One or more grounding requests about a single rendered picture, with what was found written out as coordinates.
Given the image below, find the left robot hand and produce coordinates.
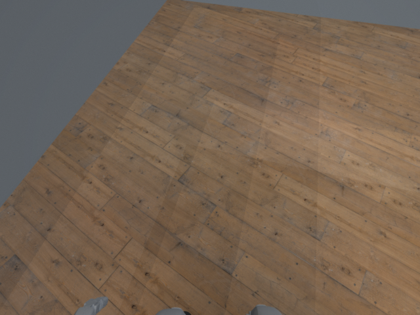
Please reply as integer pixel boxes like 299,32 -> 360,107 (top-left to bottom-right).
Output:
74,297 -> 108,315

